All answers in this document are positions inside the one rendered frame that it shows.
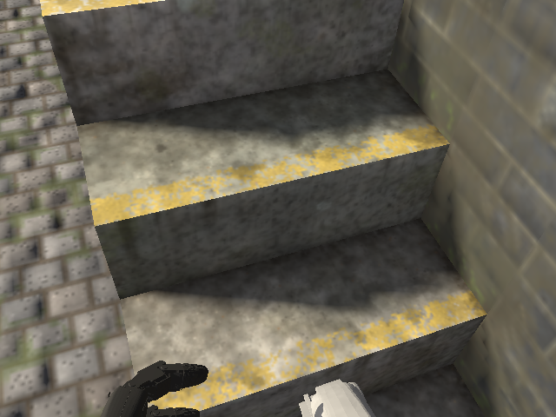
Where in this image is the robot left hand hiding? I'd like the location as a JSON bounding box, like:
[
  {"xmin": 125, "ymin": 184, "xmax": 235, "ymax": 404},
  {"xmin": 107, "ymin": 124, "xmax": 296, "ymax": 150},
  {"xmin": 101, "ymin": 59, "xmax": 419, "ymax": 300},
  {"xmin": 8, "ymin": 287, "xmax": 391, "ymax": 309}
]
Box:
[{"xmin": 100, "ymin": 361, "xmax": 209, "ymax": 417}]

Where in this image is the robot right thigh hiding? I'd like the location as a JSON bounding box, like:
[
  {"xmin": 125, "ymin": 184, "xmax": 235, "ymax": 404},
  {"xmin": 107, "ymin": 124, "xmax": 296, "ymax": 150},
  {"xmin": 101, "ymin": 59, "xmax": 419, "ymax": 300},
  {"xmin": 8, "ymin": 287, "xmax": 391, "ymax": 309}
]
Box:
[{"xmin": 299, "ymin": 379, "xmax": 376, "ymax": 417}]

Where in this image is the right robot shin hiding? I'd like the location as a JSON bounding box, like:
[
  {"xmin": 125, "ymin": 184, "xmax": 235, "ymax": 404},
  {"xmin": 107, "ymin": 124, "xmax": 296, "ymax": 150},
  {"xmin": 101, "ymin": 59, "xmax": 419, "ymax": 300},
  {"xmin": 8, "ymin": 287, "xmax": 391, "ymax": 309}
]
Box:
[{"xmin": 349, "ymin": 382, "xmax": 365, "ymax": 398}]

